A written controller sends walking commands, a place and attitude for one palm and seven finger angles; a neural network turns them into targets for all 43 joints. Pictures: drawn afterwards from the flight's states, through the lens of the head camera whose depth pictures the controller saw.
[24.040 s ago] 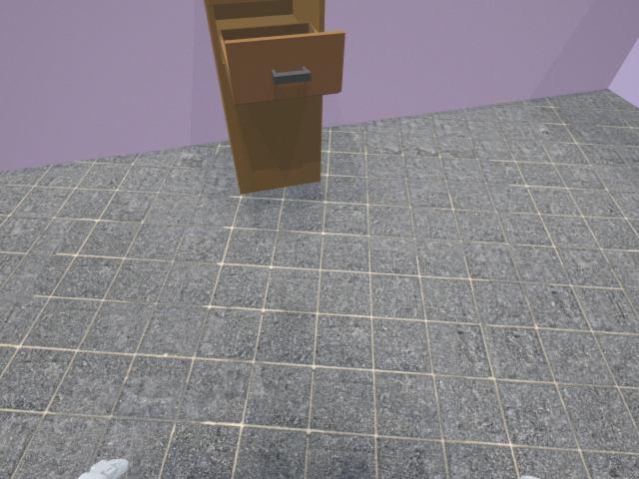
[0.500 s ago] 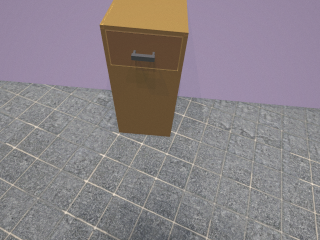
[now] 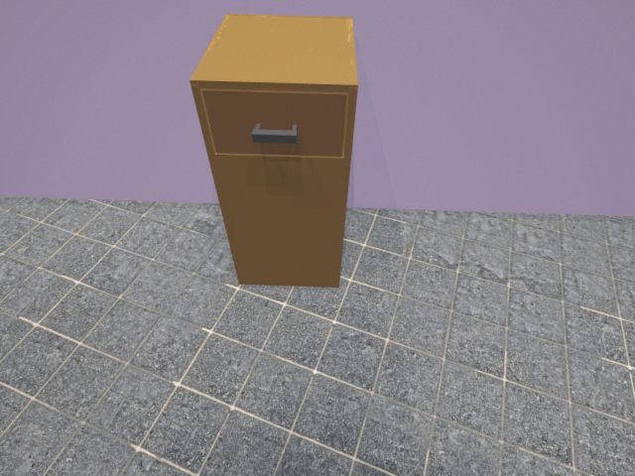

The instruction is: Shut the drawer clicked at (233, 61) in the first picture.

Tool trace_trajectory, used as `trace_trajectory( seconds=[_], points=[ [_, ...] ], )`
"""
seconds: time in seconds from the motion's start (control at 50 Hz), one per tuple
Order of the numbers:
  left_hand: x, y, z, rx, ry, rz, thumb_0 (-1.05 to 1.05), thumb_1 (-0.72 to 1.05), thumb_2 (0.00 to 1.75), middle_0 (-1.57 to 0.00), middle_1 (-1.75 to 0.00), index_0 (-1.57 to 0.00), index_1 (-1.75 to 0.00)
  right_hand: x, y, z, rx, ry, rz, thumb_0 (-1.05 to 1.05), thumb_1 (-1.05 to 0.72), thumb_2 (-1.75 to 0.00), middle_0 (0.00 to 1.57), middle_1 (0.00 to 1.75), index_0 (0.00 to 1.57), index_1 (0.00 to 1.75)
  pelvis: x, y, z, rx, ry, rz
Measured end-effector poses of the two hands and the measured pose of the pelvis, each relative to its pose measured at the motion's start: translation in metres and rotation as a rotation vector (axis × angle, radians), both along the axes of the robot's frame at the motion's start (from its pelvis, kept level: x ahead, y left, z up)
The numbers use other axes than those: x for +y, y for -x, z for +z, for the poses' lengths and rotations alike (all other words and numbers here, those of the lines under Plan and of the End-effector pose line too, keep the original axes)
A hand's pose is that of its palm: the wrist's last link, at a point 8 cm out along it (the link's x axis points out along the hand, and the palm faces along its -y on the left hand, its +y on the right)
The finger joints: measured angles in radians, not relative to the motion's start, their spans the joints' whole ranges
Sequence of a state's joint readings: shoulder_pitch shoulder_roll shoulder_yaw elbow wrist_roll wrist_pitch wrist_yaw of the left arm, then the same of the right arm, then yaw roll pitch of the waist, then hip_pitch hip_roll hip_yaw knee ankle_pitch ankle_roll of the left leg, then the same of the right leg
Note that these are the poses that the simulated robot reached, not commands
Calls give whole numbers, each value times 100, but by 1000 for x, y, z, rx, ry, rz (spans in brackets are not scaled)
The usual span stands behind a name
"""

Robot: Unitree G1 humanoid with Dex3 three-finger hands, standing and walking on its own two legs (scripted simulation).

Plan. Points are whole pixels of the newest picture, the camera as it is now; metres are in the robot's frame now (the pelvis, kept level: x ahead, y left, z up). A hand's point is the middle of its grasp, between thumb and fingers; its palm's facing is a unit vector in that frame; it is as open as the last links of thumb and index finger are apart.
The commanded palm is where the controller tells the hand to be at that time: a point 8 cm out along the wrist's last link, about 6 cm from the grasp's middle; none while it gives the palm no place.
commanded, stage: let the arm hang, fingers relaxed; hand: left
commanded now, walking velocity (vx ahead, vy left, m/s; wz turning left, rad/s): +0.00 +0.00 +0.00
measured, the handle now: (275, 131) +0.89 +0.15 -0.06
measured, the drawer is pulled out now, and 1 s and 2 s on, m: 0.00 0.00 0.00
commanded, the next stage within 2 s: look to check the result in 0.16 s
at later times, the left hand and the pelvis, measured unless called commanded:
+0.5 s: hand out of the picture +0.00 +0.15 -0.17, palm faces +0.03 -0.98 -0.20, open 7.3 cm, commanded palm none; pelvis +0.01 -0.02 +0.00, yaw +0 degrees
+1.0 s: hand out of the picture +0.03 +0.15 -0.17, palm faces +0.03 -0.97 -0.22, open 7.3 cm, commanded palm none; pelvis +0.02 -0.04 +0.00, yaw +0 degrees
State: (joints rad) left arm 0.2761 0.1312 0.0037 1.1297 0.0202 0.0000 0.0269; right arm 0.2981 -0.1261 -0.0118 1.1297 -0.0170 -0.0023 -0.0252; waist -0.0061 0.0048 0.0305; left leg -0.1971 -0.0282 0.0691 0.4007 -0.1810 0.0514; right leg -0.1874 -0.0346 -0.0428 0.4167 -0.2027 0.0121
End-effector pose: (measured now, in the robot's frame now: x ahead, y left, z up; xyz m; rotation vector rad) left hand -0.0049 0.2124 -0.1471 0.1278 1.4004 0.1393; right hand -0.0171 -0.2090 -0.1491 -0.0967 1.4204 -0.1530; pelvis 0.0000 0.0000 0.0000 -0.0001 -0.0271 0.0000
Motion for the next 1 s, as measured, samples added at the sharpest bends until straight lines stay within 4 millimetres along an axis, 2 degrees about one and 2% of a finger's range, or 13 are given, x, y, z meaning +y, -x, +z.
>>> trace_trajectory(
  seconds=[0.2,0.38,0.72,1.0],
  points=[
    [-8,4,0,31,0,13,0,92,89,-20,-31,-20,-30,-8,7,1,34,7,-14,1,-90,-90,20,30,20,30,-8,-5,1,0,-1,0],
    [-9,5,3,50,-18,20,0,91,89,-20,-30,-20,-30,-18,0,0,37,9,-9,1,-90,-90,20,30,20,30,-15,-9,1,0,-2,0],
    [-14,-21,6,-7,-33,9,0,91,89,-20,-30,-20,-30,-42,-32,2,-22,35,18,1,-90,-90,20,30,20,30,-27,-16,2,-5,-2,4],
    [-13,-34,9,-27,-52,2,0,91,89,-20,-30,-20,-30,-57,-41,3,-24,46,28,1,-90,-90,20,30,20,30,-35,-20,3,-3,-3,7]
  ],
)
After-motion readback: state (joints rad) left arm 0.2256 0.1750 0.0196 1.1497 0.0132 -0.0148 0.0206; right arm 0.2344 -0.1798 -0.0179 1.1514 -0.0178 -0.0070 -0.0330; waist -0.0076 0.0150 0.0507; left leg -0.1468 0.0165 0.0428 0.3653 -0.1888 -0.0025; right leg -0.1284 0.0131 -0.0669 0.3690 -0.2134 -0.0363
